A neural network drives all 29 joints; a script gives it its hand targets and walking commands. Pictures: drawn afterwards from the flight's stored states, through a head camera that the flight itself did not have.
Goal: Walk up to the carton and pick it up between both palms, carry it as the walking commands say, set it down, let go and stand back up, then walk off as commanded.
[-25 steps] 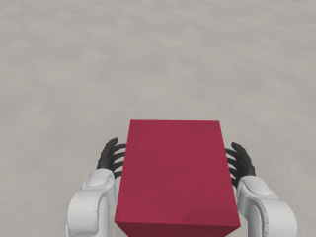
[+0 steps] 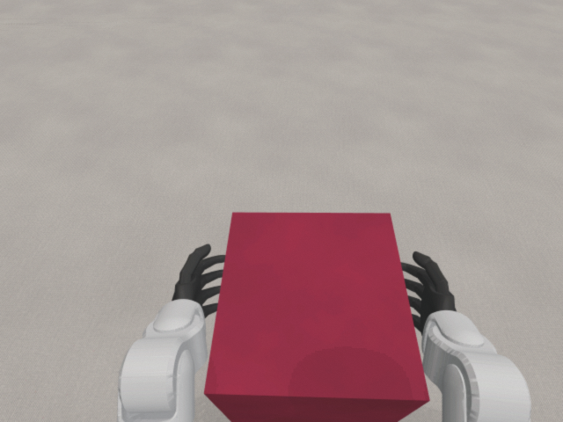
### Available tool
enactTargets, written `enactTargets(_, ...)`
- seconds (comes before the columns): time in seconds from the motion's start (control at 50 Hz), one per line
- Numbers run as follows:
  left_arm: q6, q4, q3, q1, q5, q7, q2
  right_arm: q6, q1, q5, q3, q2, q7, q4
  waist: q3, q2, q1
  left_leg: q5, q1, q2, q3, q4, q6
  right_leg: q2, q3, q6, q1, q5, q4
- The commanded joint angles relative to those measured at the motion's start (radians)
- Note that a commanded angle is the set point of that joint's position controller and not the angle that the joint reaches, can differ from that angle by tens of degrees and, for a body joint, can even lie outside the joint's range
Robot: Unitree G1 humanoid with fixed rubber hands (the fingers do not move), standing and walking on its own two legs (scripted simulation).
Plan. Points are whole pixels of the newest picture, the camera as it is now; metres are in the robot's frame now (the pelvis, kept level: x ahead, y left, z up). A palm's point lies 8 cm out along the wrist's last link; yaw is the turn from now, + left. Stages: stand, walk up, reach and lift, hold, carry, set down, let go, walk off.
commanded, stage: carry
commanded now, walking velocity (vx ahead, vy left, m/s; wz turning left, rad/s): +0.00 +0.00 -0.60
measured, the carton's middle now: (308, 330) +0.25 +0.00 +0.02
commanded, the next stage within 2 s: none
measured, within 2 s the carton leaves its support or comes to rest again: neither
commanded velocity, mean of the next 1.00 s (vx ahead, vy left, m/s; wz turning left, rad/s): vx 0.00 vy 0.00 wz -0.30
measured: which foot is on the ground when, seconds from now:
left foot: down 0.00-0.44, up 0.46-0.68, down 0.70-1.00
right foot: down 0.00-0.18, up 0.20-0.40, down 0.42-1.00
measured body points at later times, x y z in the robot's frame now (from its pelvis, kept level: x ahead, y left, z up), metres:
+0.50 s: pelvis -0.02 -0.03 +0.01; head +0.00 -0.03 +0.46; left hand +0.27 +0.04 +0.09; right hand +0.19 -0.24 +0.09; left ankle -0.04 +0.09 -0.68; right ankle -0.01 -0.12 -0.70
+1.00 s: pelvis -0.09 -0.05 +0.01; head -0.09 -0.06 +0.46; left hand +0.20 -0.01 +0.11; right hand +0.09 -0.28 +0.10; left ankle -0.04 +0.06 -0.69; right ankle -0.05 -0.15 -0.70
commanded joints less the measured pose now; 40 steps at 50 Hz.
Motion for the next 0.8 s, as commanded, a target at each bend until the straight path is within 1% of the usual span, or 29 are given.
enactTargets(0.0,-0.027,-0.167,-0.587,-0.399,-0.335,-0.079,-0.832,-0.038,-0.495,0.35,0.571,0.817,0.105,-0.215,-0.284,-0.162,-0.005,-0.139,-0.265,-0.106,-0.17,0.124,-0.072,-0.36,0.554,-0.255,0.47,1.183,-0.274)
enactTargets(0.04,-0.036,-0.231,-0.615,-0.44,-0.354,-0.084,-0.858,-0.045,-0.484,0.36,0.582,0.862,0.108,-0.216,-0.275,-0.129,-0.007,-0.089,-0.226,-0.109,-0.176,-0.016,-0.06,-0.339,0.518,-0.208,0.412,0.986,-0.301)
enactTargets(0.1,-0.027,-0.19,-0.595,-0.385,-0.324,-0.079,-0.829,-0.032,-0.448,0.351,0.572,0.844,0.105,-0.179,-0.255,-0.176,-0.013,0.002,-0.072,-0.134,-0.19,-0.216,-0.041,-0.305,0.526,-0.184,0.261,0.862,-0.298)
enactTargets(0.12,-0.033,-0.199,-0.599,-0.414,-0.331,-0.082,-0.845,-0.038,-0.491,0.361,0.585,0.856,0.108,-0.206,-0.266,-0.185,-0.024,0.096,0.042,-0.122,-0.196,-0.322,-0.033,-0.271,0.488,-0.159,0.184,0.784,-0.281)
enactTargets(0.14,-0.036,-0.228,-0.613,-0.45,-0.342,-0.078,-0.848,-0.038,-0.495,0.365,0.583,0.868,0.11,-0.201,-0.301,-0.132,-0.038,0.275,0.248,-0.079,-0.188,-0.477,-0.018,-0.232,0.401,-0.111,0.049,0.691,-0.218)
enactTargets(0.16,-0.035,-0.228,-0.619,-0.437,-0.342,-0.075,-0.86,-0.04,-0.487,0.367,0.581,0.86,0.113,-0.2,-0.309,0.01,-0.04,0.659,0.443,0.091,-0.285,-0.58,0.036,-0.13,0.239,-0.035,-0.136,0.439,-0.047)
enactTargets(0.18,-0.034,-0.241,-0.628,-0.449,-0.342,-0.071,-0.852,-0.045,-0.467,0.358,0.563,0.84,0.109,-0.185,-0.312,0.334,-0.032,1.134,0.581,0.335,-0.424,-0.535,0.128,-0.013,0.041,0.041,-0.324,-0.111,0.135)
enactTargets(0.2,-0.027,-0.258,-0.648,-0.534,-0.363,-0.077,-0.854,-0.044,-0.468,0.345,0.548,0.86,0.103,-0.167,-0.275,0.297,-0.042,1.379,0.571,0.351,-0.417,-0.494,0.178,-0.058,0.008,0.063,-0.334,-0.221,0.262)
enactTargets(0.22,-0.016,-0.191,-0.637,-0.483,-0.352,-0.08,-0.865,-0.037,-0.442,0.326,0.533,0.859,0.099,-0.134,-0.226,0.217,-0.041,1.376,0.54,0.311,-0.357,-0.493,0.157,-0.072,0.001,0.071,-0.334,-0.177,0.291)
enactTargets(0.24,-0.023,-0.187,-0.632,-0.439,-0.347,-0.084,-0.875,-0.046,-0.469,0.335,0.55,0.859,0.102,-0.19,-0.224,0.149,-0.037,1.288,0.542,0.292,-0.316,-0.497,0.138,-0.085,0.006,0.072,-0.336,-0.134,0.266)
enactTargets(0.32,-0.029,-0.245,-0.647,-0.484,-0.364,-0.069,-0.853,-0.047,-0.473,0.347,0.546,0.842,0.092,-0.2,-0.247,0.247,-0.044,1.3,0.524,0.238,-0.172,-0.423,0.075,-0.057,-0.066,0.063,-0.235,-0.07,0.046)
enactTargets(0.36,-0.024,-0.234,-0.638,-0.454,-0.357,-0.068,-0.858,-0.039,-0.452,0.338,0.547,0.831,0.093,-0.204,-0.28,0.257,-0.033,1.341,0.43,0.201,-0.078,-0.331,0.025,-0.02,-0.114,0.041,-0.054,-0.056,-0.097)
enactTargets(0.38,-0.025,-0.223,-0.628,-0.444,-0.357,-0.072,-0.867,-0.041,-0.438,0.341,0.558,0.839,0.091,-0.205,-0.359,0.204,-0.021,1.319,0.404,0.182,-0.029,-0.191,-0.003,-0.007,-0.091,0.023,0.109,0.04,-0.245)
enactTargets(0.4,-0.019,-0.185,-0.61,-0.405,-0.35,-0.071,-0.857,-0.032,-0.432,0.338,0.556,0.819,0.086,-0.183,-0.36,0.145,-0.002,1.153,0.235,0.15,-0.03,-0.055,-0.037,-0.053,0.03,-0.025,0.267,0.22,-0.277)
enactTargets(0.42,-0.021,-0.169,-0.598,-0.37,-0.337,-0.074,-0.837,-0.029,-0.426,0.331,0.565,0.818,0.086,-0.186,-0.326,-0.059,-0.002,0.437,-0.057,0.06,-0.035,0.123,-0.079,-0.211,0.279,-0.099,0.448,0.799,-0.275)
enactTargets(0.44,-0.016,-0.151,-0.58,-0.395,-0.326,-0.075,-0.826,-0.018,-0.472,0.327,0.574,0.818,0.091,-0.191,-0.3,-0.313,-0.01,-0.081,-0.264,-0.095,-0.065,0.221,-0.116,-0.367,0.564,-0.201,0.481,1.189,-0.295)
enactTargets(0.46,-0.016,-0.145,-0.575,-0.378,-0.328,-0.079,-0.821,-0.018,-0.45,0.33,0.572,0.823,0.097,-0.166,-0.303,-0.247,-0.012,-0.148,-0.257,-0.082,-0.162,0.203,-0.095,-0.386,0.593,-0.225,0.422,1.127,-0.315)
enactTargets(0.48,-0.018,-0.164,-0.586,-0.404,-0.342,-0.086,-0.844,-0.023,-0.467,0.343,0.582,0.852,0.099,-0.182,-0.291,-0.157,-0.013,-0.118,-0.236,-0.072,-0.178,0.142,-0.079,-0.377,0.547,-0.218,0.392,0.984,-0.331)
enactTargets(0.5,-0.017,-0.169,-0.58,-0.401,-0.335,-0.091,-0.843,-0.024,-0.479,0.344,0.59,0.867,0.099,-0.176,-0.252,-0.119,-0.01,-0.067,-0.221,-0.073,-0.173,0.108,-0.073,-0.348,0.524,-0.184,0.329,0.799,-0.371)
enactTargets(0.52,-0.03,-0.198,-0.592,-0.424,-0.343,-0.096,-0.863,-0.04,-0.536,0.366,0.612,0.881,0.101,-0.237,-0.272,-0.155,-0.008,-0.026,-0.211,-0.087,-0.172,0.036,-0.064,-0.33,0.503,-0.169,0.333,0.679,-0.375)
enactTargets(0.58,-0.037,-0.206,-0.596,-0.468,-0.345,-0.097,-0.862,-0.033,-0.547,0.364,0.61,0.886,0.103,-0.208,-0.266,-0.209,-0.007,-0.01,-0.115,-0.134,-0.169,-0.121,-0.044,-0.315,0.523,-0.174,0.254,0.602,-0.398)
enactTargets(0.6,-0.032,-0.198,-0.591,-0.435,-0.343,-0.095,-0.854,-0.028,-0.545,0.372,0.611,0.874,0.104,-0.216,-0.261,-0.213,-0.004,-0.012,-0.083,-0.148,-0.173,-0.183,-0.043,-0.316,0.545,-0.175,0.239,0.584,-0.411)
enactTargets(0.62,-0.029,-0.208,-0.6,-0.433,-0.347,-0.092,-0.846,-0.024,-0.496,0.365,0.601,0.872,0.102,-0.186,-0.268,-0.174,-0.008,0.028,-0.03,-0.152,-0.165,-0.244,-0.034,-0.312,0.507,-0.165,0.211,0.609,-0.394)
enactTargets(0.66,-0.028,-0.215,-0.593,-0.453,-0.346,-0.09,-0.836,-0.023,-0.503,0.372,0.604,0.875,0.106,-0.187,-0.335,-0.184,-0.026,0.171,0.17,-0.147,-0.174,-0.418,-0.007,-0.274,0.455,-0.118,0.113,0.519,-0.368)
enactTargets(0.68,-0.03,-0.215,-0.6,-0.459,-0.346,-0.086,-0.845,-0.023,-0.51,0.372,0.603,0.885,0.108,-0.179,-0.346,-0.147,-0.029,0.277,0.281,-0.073,-0.215,-0.518,0.013,-0.232,0.358,-0.073,0.044,0.46,-0.303)
enactTargets(0.7,-0.024,-0.229,-0.612,-0.479,-0.345,-0.084,-0.856,-0.023,-0.546,0.372,0.597,0.871,0.11,-0.182,-0.301,0.072,-0.031,0.458,0.332,0.118,-0.385,-0.605,0.073,-0.137,0.221,-0.011,-0.094,0.269,-0.164)
enactTargets(0.72,-0.019,-0.222,-0.622,-0.501,-0.356,-0.088,-0.88,-0.026,-0.534,0.367,0.585,0.875,0.107,-0.182,-0.295,0.283,-0.03,0.704,0.363,0.276,-0.497,-0.656,0.162,-0.05,0.065,0.034,-0.154,0.048,-0.028)
enactTargets(0.74,-0.016,-0.224,-0.618,-0.51,-0.359,-0.091,-0.873,-0.024,-0.509,0.359,0.582,0.877,0.103,-0.18,-0.277,0.262,-0.037,0.884,0.34,0.305,-0.487,-0.624,0.226,-0.059,0.037,0.048,-0.143,-0.116,0.115)
enactTargets(0.78,-0.017,-0.2,-0.619,-0.5,-0.362,-0.096,-0.876,-0.019,-0.503,0.341,0.584,0.883,0.1,-0.158,-0.266,0.115,-0.033,0.95,0.316,0.225,-0.372,-0.58,0.179,-0.095,0.041,0.043,-0.091,-0.078,0.12)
